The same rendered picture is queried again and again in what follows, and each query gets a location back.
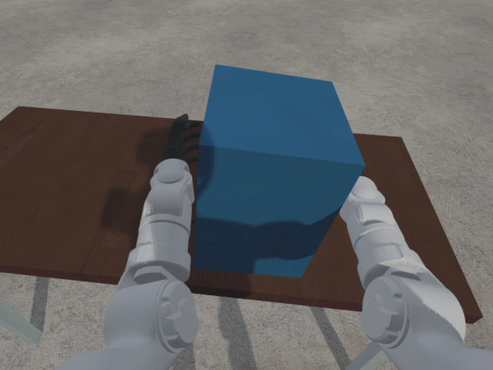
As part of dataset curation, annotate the robot left upper arm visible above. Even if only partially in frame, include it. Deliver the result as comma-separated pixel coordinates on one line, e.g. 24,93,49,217
53,278,200,370

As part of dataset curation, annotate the robot right upper arm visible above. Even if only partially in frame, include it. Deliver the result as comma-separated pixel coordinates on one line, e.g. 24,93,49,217
360,274,493,370

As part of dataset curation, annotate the table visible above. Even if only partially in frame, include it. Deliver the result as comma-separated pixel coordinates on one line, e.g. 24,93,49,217
0,106,483,370

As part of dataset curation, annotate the right robot forearm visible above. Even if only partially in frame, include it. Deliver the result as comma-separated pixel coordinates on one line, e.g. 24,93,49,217
340,176,466,331

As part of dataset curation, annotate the left robot forearm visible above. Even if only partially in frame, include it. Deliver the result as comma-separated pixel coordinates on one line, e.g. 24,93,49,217
103,159,194,339

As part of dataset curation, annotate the carton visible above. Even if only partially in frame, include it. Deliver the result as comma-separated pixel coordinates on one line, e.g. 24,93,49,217
193,64,366,278

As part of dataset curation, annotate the left robot hand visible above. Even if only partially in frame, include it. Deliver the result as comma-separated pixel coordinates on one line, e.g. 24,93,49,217
162,114,201,165

